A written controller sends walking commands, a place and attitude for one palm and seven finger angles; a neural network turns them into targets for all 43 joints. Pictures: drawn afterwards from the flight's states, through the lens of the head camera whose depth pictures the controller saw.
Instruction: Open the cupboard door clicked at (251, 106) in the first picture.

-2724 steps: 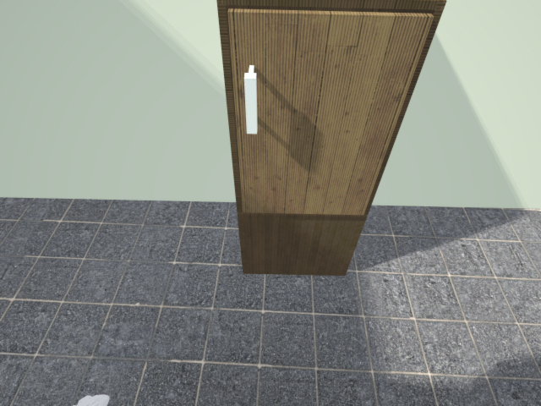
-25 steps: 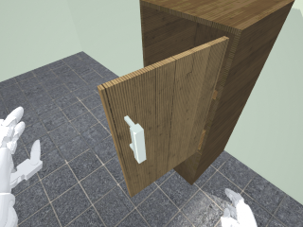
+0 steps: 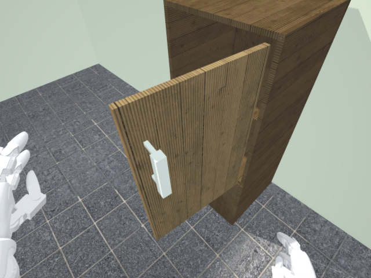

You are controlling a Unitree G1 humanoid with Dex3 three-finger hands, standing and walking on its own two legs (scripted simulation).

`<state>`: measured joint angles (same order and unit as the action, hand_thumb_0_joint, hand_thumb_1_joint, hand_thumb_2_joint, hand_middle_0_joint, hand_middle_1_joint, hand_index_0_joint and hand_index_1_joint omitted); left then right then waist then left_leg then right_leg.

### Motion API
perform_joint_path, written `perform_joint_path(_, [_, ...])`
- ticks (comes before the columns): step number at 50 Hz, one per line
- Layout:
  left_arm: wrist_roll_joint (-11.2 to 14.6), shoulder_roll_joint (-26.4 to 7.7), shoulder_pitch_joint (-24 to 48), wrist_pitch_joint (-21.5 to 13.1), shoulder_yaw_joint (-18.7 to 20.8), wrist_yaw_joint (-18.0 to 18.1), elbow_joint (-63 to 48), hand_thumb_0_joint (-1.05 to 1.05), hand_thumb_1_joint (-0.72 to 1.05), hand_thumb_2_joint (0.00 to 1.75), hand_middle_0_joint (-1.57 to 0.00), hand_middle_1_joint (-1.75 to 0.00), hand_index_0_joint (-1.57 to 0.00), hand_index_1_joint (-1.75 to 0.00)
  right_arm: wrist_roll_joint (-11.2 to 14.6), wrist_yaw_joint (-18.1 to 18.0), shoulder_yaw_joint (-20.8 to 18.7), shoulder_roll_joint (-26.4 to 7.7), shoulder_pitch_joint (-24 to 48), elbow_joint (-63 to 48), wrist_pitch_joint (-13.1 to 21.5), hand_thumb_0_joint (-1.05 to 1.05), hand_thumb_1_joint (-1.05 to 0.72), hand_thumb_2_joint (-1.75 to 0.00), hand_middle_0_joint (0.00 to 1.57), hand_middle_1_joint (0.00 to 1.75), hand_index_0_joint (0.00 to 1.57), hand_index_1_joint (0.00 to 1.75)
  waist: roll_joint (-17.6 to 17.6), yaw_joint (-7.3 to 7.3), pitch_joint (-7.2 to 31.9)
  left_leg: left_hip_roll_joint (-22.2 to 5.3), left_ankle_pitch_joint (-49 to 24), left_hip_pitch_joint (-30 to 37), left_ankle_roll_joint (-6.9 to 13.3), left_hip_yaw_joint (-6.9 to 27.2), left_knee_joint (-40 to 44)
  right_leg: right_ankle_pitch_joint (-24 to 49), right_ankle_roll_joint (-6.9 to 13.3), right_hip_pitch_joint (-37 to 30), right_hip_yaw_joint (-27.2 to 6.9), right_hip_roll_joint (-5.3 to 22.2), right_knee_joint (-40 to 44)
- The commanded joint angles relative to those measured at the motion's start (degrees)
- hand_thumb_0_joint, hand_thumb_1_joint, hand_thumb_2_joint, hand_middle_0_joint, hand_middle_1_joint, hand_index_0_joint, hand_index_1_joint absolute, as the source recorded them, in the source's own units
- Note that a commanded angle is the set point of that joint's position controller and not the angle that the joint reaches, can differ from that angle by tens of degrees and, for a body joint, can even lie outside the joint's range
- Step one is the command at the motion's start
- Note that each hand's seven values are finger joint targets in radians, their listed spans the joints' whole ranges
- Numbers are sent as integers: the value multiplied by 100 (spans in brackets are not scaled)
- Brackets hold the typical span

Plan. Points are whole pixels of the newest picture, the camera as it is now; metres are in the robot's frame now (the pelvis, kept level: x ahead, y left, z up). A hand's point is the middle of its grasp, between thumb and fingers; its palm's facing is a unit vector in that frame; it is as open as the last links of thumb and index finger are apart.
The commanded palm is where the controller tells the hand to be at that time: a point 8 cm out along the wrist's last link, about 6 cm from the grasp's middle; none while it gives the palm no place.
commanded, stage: step back with the hand held close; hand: left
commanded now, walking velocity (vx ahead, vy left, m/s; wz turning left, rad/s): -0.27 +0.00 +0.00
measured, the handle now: (156, 169) +0.32 +0.11 +0.08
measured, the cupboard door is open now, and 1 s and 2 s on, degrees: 82 82 82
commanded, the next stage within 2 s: stop stepping back and stand still in 0.88 s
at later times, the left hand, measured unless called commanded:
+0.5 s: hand out of the picture +0.12 +0.30 +0.14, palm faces +0.39 -0.76 -0.52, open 7.4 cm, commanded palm +0.05 +0.33 +0.17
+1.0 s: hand out of the picture -0.01 +0.31 +0.17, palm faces +0.49 -0.75 -0.43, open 7.4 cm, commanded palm -0.07 +0.34 +0.17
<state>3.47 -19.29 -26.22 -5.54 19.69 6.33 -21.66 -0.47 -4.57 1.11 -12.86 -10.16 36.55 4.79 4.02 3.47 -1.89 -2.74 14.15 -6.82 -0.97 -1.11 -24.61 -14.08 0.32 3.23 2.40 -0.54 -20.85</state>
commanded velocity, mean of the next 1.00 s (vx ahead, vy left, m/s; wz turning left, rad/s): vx -0.29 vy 0.01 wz -0.01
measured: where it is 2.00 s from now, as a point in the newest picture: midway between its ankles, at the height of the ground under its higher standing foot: outside the picture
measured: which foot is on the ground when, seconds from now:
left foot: down 0.00-1.00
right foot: down 0.00-0.76, up 0.78-1.00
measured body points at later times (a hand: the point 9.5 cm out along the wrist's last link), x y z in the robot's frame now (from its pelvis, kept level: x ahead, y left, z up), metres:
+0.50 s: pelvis -0.09 +0.03 -0.02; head -0.06 +0.04 +0.43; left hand +0.09 +0.33 +0.17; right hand +0.09 -0.21 -0.09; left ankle -0.01 +0.13 -0.74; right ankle -0.03 -0.11 -0.74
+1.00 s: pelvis -0.21 +0.04 -0.02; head -0.18 +0.06 +0.42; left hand -0.04 +0.35 +0.19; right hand -0.02 -0.17 -0.10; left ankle -0.01 +0.14 -0.74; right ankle -0.30 -0.08 -0.73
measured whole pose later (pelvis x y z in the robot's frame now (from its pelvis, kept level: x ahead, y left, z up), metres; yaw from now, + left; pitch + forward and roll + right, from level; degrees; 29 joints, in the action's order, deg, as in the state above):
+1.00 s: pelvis -0.21 +0.04 -0.02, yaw +1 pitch +1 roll -3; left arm 4.0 -25.7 -29.6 -13.1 27.2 10.2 -32.1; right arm -0.5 -2.0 0.2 -8.7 -10.5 35.6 8.4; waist 0.7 1.2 -0.9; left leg -4.3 0.5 -32.0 1.1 -5.0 -26.2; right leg -31.9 2.7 10.6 3.0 -3.4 -39.1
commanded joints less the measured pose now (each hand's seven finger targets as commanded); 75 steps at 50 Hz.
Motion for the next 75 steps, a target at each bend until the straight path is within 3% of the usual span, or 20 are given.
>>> perform_joint_path(1, [-56, -1224, 97, -589, 850, 26, -1199, 0, 90, 90, -20, -30, -20, -30, 39, -47, -303, -614, 696, -1076, 31, 0, -90, -90, 20, 30, 20, 30, -438, -225, 443, 89, -1324, 0, 249, -98, -203, 2716, 11, 670, -500, 570, 316])
perform_joint_path(13, [-56, -1516, -688, -595, 1219, 244, -1805, 0, 90, 90, -20, -30, -20, -30, 108, -103, -420, -617, 595, -1487, -256, 0, -90, -90, 20, 30, 20, 30, -152, -223, 1154, -253, -2080, -434, 212, 40, -36, 2400, -101, 491, -348, 378, -508])
perform_joint_path(24, [-306, -1330, -368, -955, 1308, 362, -1938, 0, 90, 90, -20, -30, -20, -30, 102, -77, -454, -785, 408, -1521, 160, 0, -90, -90, 20, 30, 20, 30, 642, -266, 422, -757, 2453, -3374, 648, 772, 972, -7, -167, -223, -270, -38, -1588])
perform_joint_path(34, [-249, -1434, 203, -1066, 1132, 483, -2026, 0, 90, 90, -20, -30, -20, -30, 9, -13, -394, -527, 68, -935, 317, 0, -90, -90, 20, 30, 20, 30, -1318, -499, 527, 286, 963, -346, 91, 28, -1996, -1500, 458, 3471, -1385, 1219, 309])
perform_joint_path(36, [-239, -1600, 301, -1086, 1273, 504, -2132, 0, 90, 90, -20, -30, -20, -30, 26, -99, -438, -689, 179, -994, 309, 0, -90, -90, 20, 30, 20, 30, -411, -493, 300, -123, 1598, -583, 261, 656, -979, -1868, 192, 3571, -971, 717, -393])
perform_joint_path(38, [-215, -1484, 243, -1140, 1428, 516, -2299, 0, 90, 90, -20, -30, -20, -30, -16, -148, -414, -763, 413, -1178, 445, 0, -90, -90, 20, 30, 20, 30, 1689, -393, 417, -1641, 3742, -3005, 898, 2682, 1790, -1540, -200, 1613, -138, -456, -3676])
perform_joint_path(39, [-254, -1736, 518, -1153, 1610, 525, -2491, 0, 90, 90, -20, -30, -20, -30, -37, -117, -482, -599, 302, -1114, 538, 0, -90, -90, 20, 30, 20, 30, 1441, -390, 719, -1888, 3226, -3331, 994, 2734, 2104, -1609, -145, 1126, -361, -519, -5216])
perform_joint_path(41, [-171, -1894, 259, -1232, 1740, 498, -2327, 0, 90, 90, -20, -30, -20, -30, 40, 2, -612, -631, 371, -977, 660, 0, -90, -90, 20, 30, 20, 30, 469, -287, 1023, -1598, 2012, -2325, 857, 1819, 1384, -1547, -122, 1543, -485, -447, -5319])
perform_joint_path(48, [120, -1432, -146, -1093, 1200, 389, -2104, 0, 90, 90, -20, -30, -20, -30, 22, 215, -428, -504, 509, -866, 642, 0, -90, -90, 20, 30, 20, 30, 973, -223, 824, -954, 1295, -1642, -26, 381, 1234, -1980, 274, 658, 158, -348, -676])
perform_joint_path(50, [-21, -1835, 60, -1205, 1308, 342, -2124, 0, 90, 90, -20, -30, -20, -30, 60, 225, -424, -418, 390, -748, 512, 0, -90, -90, 20, 30, 20, 30, -1553, -228, 446, 153, 573, -989, -358, -204, -2469, -1430, 934, 2615, -2891, 1885, 1621])
perform_joint_path(51, [-63, -2037, 318, -1284, 1512, 444, -2236, 0, 90, 90, -20, -30, -20, -30, -105, 223, -348, -487, 472, -691, 522, 0, -90, -90, 20, 30, 20, 30, -1141, -200, 386, 306, 1148, -1670, -332, 73, -3564, 674, 1242, 2624, -2845, 2345, 1319])
perform_joint_path(55, [-154, -1547, 175, -871, 1180, 348, -1594, 0, 90, 90, -20, -30, -20, -30, 88, -39, -269, -434, 480, -938, 518, 0, -90, -90, 20, 30, 20, 30, -1585, -340, 636, 149, 554, -1722, 23, 19, -2041, 3620, 628, 770, -1017, 1280, -473])
perform_joint_path(57, [-110, -1410, 13, -803, 1137, 333, -1538, 0, 90, 90, -20, -30, -20, -30, 67, -130, -224, -455, 321, -848, 537, 0, -90, -90, 20, 30, 20, 30, -479, -438, 820, 294, -714, -543, 121, -176, -193, 2703, 247, 882, -712, 832, -753])
perform_joint_path(61, [-16, -1648, -374, -885, 1346, 358, -1690, 0, 90, 90, -20, -30, -20, -30, 35, -75, -321, -653, 249, -947, 746, 0, -90, -90, 20, 30, 20, 30, 759, -319, 1008, -983, -1762, 256, 488, 1495, 749, -760, -147, 1562, -231, -165, -1346])
perform_joint_path(63, [-77, -1547, -212, -959, 1219, 356, -2156, 0, 90, 90, -20, -30, -20, -30, -68, -32, -293, -572, 286, -879, 770, 0, -90, -90, 20, 30, 20, 30, 1195, -387, 775, -1214, 483, -685, 487, 1913, 1680, -1352, -104, 1166, -344, -107, -2284])
perform_joint_path(68, [-143, -1420, -924, -805, 1127, 412, -1925, 0, 90, 90, -20, -30, -20, -30, -26, 24, -335, -627, 354, -999, 576, 0, -90, -90, 20, 30, 20, 30, 935, -358, 567, -501, 2382, -2150, 282, 602, 1435, -1162, 130, -280, 416, -272, -651])
perform_joint_path(69, [-166, -1477, -857, -789, 1147, 408, -1914, 0, 90, 90, -20, -30, -20, -30, -36, 7, -354, -596, 337, -995, 506, 0, -90, -90, 20, 30, 20, 30, 552, -368, 510, -226, 2083, -2154, 205, 354, 714, -1233, 254, -171, 112, -58, -73])
perform_joint_path(71, [-139, -1810, -635, -806, 1451, 395, -1756, 0, 90, 90, -20, -30, -20, -30, -102, 27, -397, -606, 298, -930, 337, 0, -90, -90, 20, 30, 20, 30, -1279, -333, 327, 284, 876, -2454, 57, 23, -2402, -2430, 1127, 1028, -2747, 1909, 1384])
perform_joint_path(72, [-84, -1574, -271, -828, 1197, 380, -1693, 0, 90, 90, -20, -30, -20, -30, -35, 22, -437, -623, 188, -810, 375, 0, -90, -90, 20, 30, 20, 30, -1528, -378, 177, 259, 743, -2831, -4, 186, -3449, -2376, 1255, 1151, -2987, 2087, 1411])
perform_joint_path(75, [-182, -1401, 97, -951, 1005, 328, -995, 0, 90, 90, -20, -30, -20, -30, -9, -29, -370, -594, 82, -658, 452, 0, -90, -90, 20, 30, 20, 30, -906, -521, 16, -70, 328, -2384, 49, 102, -3225, -1798, 876, 1657, -1642, 1575, 1085])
